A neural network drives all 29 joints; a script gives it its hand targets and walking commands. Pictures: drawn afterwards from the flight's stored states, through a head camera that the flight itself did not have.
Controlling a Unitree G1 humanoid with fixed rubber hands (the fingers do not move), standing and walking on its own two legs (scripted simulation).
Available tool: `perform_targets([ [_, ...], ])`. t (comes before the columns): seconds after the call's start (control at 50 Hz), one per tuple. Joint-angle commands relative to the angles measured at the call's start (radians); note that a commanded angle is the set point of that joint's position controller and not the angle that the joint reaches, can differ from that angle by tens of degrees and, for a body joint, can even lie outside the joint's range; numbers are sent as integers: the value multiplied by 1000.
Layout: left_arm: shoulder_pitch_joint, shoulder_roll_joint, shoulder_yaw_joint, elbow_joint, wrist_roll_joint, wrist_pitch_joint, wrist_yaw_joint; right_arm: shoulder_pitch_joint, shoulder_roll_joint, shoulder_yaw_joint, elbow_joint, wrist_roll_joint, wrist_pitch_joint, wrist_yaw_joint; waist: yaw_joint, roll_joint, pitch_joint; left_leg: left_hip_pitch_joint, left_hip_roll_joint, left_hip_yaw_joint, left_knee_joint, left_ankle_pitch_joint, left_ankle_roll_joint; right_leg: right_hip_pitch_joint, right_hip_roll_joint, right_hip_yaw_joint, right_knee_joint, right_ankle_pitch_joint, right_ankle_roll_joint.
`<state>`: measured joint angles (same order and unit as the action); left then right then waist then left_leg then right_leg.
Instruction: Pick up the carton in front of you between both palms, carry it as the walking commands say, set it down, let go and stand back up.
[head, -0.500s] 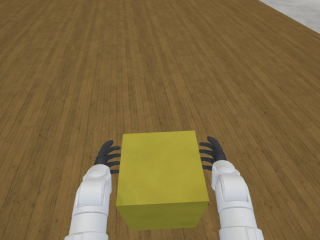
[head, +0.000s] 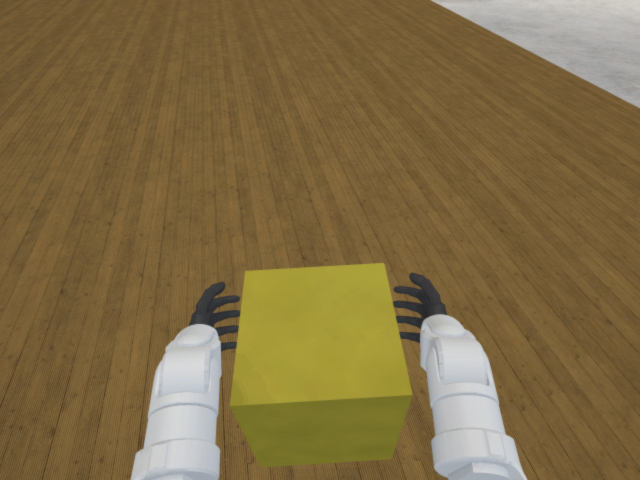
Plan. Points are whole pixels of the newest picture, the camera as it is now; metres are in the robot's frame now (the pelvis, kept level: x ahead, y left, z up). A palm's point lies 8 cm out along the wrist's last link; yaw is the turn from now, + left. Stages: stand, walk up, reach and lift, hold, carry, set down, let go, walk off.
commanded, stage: hold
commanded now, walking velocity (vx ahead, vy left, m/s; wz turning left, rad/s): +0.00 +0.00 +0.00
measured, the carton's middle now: (320, 368) +0.31 +0.00 -0.08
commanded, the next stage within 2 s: set down in 0.14 s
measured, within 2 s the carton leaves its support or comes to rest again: neither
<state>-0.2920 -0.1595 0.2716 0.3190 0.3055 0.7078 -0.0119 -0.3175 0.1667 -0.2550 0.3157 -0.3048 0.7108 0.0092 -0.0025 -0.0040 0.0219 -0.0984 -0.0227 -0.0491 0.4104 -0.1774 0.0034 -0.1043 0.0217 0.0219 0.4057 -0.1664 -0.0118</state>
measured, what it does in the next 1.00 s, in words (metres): lowers itself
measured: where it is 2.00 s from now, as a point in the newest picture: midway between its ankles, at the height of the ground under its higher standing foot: outside the picture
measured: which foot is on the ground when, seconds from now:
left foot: down 0.00-1.00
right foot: down 0.00-1.00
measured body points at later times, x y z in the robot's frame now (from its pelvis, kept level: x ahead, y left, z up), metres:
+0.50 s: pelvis +0.02 +0.00 -0.01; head +0.03 +0.01 +0.44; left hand +0.35 +0.15 -0.01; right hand +0.36 -0.15 +0.01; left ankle +0.04 +0.12 -0.74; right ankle +0.05 -0.11 -0.74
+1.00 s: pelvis -0.01 +0.00 -0.11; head +0.22 +0.00 +0.27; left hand +0.40 +0.15 -0.20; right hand +0.42 -0.15 -0.19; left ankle +0.04 +0.12 -0.74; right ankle +0.05 -0.12 -0.74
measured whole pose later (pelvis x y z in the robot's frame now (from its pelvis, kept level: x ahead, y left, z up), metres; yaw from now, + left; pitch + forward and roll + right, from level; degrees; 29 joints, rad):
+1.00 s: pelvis -0.01 +0.00 -0.11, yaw +0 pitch +38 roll +0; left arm -0.63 -0.17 0.43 0.49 0.21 0.18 0.09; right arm -0.69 0.14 -0.42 0.51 -0.24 0.17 -0.07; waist 0.00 0.01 -0.15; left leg -1.39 -0.09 -0.10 1.09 -0.36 -0.03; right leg -1.40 0.08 0.09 1.09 -0.35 0.02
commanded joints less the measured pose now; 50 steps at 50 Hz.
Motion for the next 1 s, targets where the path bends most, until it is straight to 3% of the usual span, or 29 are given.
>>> perform_targets([
  [0.0,-585,-974,-553,-16,-294,-49,-289,-505,988,528,17,279,-36,288,-16,-3,-203,-28,-58,-17,-108,-178,13,39,40,49,-98,-193,-12],
  [0.06,-576,-961,-512,33,-256,-42,-286,-520,963,490,67,265,-32,297,10,47,-184,-55,-48,-18,-123,-226,10,56,45,28,-83,-186,-8],
  [0.08,-575,-968,-500,25,-246,-44,-283,-545,988,487,61,262,-33,303,28,-3,-178,-70,-41,-19,-131,-223,13,47,53,27,-87,-199,-5],
  [0.12,-571,-982,-497,54,-260,-41,-290,-529,946,472,71,252,-29,299,-10,31,-171,-55,-43,-20,-131,-183,8,49,45,33,-89,-152,-8],
  [0.14,-591,-974,-494,53,-264,-50,-293,-530,951,480,77,249,-29,290,2,-2,-178,-66,-28,-29,-124,-188,15,65,48,32,-75,-148,-7],
  [0.18,-551,-973,-510,43,-273,-37,-284,-527,961,499,17,265,-33,292,-9,35,-170,-31,-33,-30,-141,-161,14,41,59,26,-68,-98,1],
  [0.24,-597,-944,-459,33,-240,-49,-284,-514,946,423,98,214,-35,287,-5,-2,-154,-28,-43,-27,-112,-104,10,20,52,29,-79,-87,-2],
  [0.28,-634,-916,-384,137,-214,-63,-272,-536,925,379,162,191,-53,278,-11,12,-118,-49,-45,-22,-84,-159,8,30,42,41,-54,-116,-10],
  [0.36,-640,-837,-226,266,-102,-137,-250,-649,862,221,254,103,-136,248,21,-17,-77,-186,-62,-17,-27,-153,25,-33,51,36,-8,-137,-6],
  [0.44,-653,-741,-147,246,-26,-254,-206,-613,747,113,286,24,-253,208,12,-11,-161,-225,-61,-28,74,3,10,-142,64,38,95,26,0],
  [0.46,-652,-770,-140,288,-36,-283,-192,-590,713,111,292,2,-287,203,-15,22,-169,-235,-65,-31,97,26,4,-145,56,52,116,65,-15],
  [0.54,-639,-708,-139,286,1,-437,-174,-596,688,117,359,-3,-429,187,7,41,-310,-379,-96,-18,201,183,-14,-308,84,38,224,204,15],
  [0.56,-620,-724,-161,302,-25,-463,-174,-553,695,128,364,-6,-458,182,-24,14,-364,-400,-89,-23,226,218,-23,-303,94,24,260,251,11],
  [0.58,-610,-729,-205,283,-27,-498,-171,-542,736,175,348,26,-485,176,5,25,-449,-387,-99,-24,251,304,-24,-321,91,37,289,328,28],
  [0.6,-656,-759,-265,259,-76,-528,-171,-572,736,223,333,45,-526,175,-13,10,-532,-421,-102,-19,313,330,-34,-346,93,42,317,356,16],
  [0.62,-630,-776,-297,268,-70,-556,-166,-599,774,267,311,71,-556,175,25,8,-627,-478,-107,-10,332,375,-32,-329,95,46,356,418,25],
  [0.64,-650,-776,-319,277,-79,-581,-160,-610,771,291,313,81,-579,180,-5,18,-674,-505,-100,-21,351,418,-40,-377,95,47,395,462,16],
  [0.66,-661,-785,-340,262,-89,-600,-161,-621,782,326,326,100,-583,179,16,-5,-747,-539,-106,-16,398,409,-40,-391,94,56,421,467,31],
  [0.68,-678,-802,-392,235,-108,-612,-160,-596,790,330,345,90,-591,175,-22,23,-800,-604,-111,-15,416,420,-50,-382,92,59,455,522,26],
  [0.74,-729,-833,-504,190,-161,-624,-162,-666,852,454,237,149,-613,176,0,-7,-1041,-602,-99,-20,500,483,-50,-467,106,42,531,540,36],
  [0.78,-786,-859,-543,125,-195,-616,-156,-659,816,465,250,156,-598,181,-28,18,-1125,-603,-106,-26,552,547,-64,-556,111,21,567,534,43],
  [0.8,-770,-859,-555,126,-190,-614,-156,-724,846,490,221,188,-594,180,23,25,-1165,-672,-108,-7,571,508,-65,-538,107,34,601,540,43],
  [0.82,-772,-864,-541,140,-184,-599,-159,-723,842,516,208,183,-583,186,26,3,-1164,-715,-111,5,580,464,-64,-572,109,34,610,505,50],
  [0.84,-787,-843,-532,154,-184,-583,-165,-726,816,483,242,156,-560,188,-18,-24,-1124,-795,-118,18,591,376,-69,-592,109,18,622,471,56],
  [0.9,-860,-853,-488,193,-169,-544,-177,-806,826,464,267,131,-529,197,-12,-46,-1042,-922,-120,31,635,210,-56,-733,115,-3,656,273,62],
  [0.92,-901,-808,-421,244,-136,-523,-183,-858,819,421,311,139,-511,195,14,-29,-997,-963,-114,45,638,94,-47,-812,120,-5,656,143,68],
  [0.94,-943,-823,-461,200,-160,-510,-187,-825,806,387,323,103,-499,197,-53,-10,-1005,-980,-122,43,661,45,-58,-819,122,-28,689,106,53],
  [0.96,-987,-797,-406,242,-126,-489,-189,-876,801,365,367,97,-475,199,-2,12,-931,-1032,-121,67,674,-15,-55,-891,121,-10,690,27,55],
  [0.98,-1035,-830,-400,235,-150,-480,-191,-909,820,377,352,94,-461,199,-25,-19,-988,-1032,-128,69,701,-55,-53,-899,125,-32,720,-18,61],
])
